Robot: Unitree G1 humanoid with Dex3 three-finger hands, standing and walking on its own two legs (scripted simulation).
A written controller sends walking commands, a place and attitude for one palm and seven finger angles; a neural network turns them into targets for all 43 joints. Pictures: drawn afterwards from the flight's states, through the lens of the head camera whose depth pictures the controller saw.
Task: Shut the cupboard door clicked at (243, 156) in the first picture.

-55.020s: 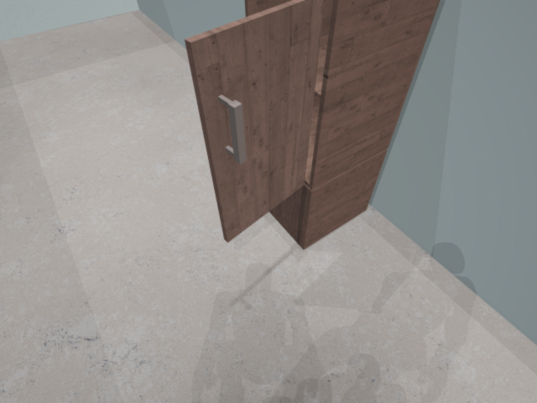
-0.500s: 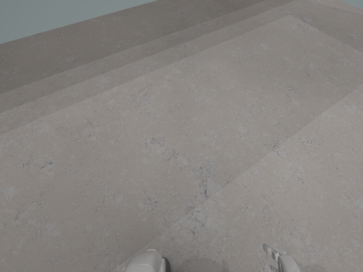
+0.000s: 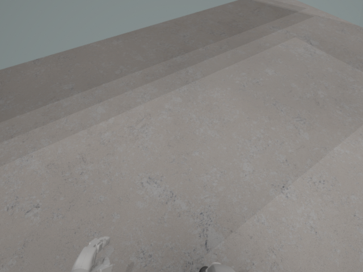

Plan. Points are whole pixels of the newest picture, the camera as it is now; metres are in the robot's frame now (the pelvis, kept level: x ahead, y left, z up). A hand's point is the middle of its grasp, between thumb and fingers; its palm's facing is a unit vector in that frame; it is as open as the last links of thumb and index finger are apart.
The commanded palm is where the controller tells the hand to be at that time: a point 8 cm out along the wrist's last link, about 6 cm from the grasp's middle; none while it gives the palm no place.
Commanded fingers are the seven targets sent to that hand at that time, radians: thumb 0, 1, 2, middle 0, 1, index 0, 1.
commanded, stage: walk to a spot facing it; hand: left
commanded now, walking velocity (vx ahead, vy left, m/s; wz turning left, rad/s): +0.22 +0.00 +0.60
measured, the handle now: out of the picture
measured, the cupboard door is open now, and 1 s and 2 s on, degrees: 20 20 20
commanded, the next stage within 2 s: turn to face it in 0.14 s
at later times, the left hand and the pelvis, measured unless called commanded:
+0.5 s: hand out of the picture +0.10 +0.20 -0.19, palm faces +0.22 -0.96 -0.19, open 7.3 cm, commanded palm none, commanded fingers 0.00 0.90 0.90 -0.20 -0.30 -0.20 -0.30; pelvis +0.16 +0.03 -0.01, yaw +8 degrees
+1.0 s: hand (105, 230) +0.25 +0.20 -0.15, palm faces -0.09 -0.96 -0.26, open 7.4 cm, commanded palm none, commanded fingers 0.00 0.90 0.90 -0.20 -0.30 -0.20 -0.30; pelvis +0.19 +0.00 +0.01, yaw -9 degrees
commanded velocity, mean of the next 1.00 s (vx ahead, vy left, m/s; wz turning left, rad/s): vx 0.00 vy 0.00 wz -0.35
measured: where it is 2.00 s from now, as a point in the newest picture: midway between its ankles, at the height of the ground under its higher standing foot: (175, 269)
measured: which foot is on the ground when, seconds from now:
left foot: down 0.00-0.04, up 0.06-0.38, down 0.40-0.80, up 0.82-1.00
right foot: up 0.00-0.00, down 0.02-0.42, up 0.44-0.78, down 0.80-1.00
